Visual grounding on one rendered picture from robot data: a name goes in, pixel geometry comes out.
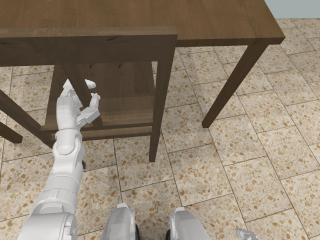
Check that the right robot hand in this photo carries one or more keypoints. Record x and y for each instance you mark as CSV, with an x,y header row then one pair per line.
x,y
246,235

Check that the robot left forearm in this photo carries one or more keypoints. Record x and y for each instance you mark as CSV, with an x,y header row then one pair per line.
x,y
61,189

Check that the robot left shin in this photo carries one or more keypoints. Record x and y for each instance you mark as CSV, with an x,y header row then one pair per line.
x,y
131,237

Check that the left robot hand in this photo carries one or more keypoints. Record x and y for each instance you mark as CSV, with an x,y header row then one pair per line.
x,y
68,107

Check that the table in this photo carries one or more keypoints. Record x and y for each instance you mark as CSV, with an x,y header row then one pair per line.
x,y
199,23

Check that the robot left upper arm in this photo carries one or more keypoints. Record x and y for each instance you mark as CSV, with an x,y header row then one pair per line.
x,y
50,226

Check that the right robot thigh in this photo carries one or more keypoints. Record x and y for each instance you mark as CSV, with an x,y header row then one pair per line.
x,y
185,226

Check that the chair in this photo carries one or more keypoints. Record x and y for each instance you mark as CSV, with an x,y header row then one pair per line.
x,y
117,59

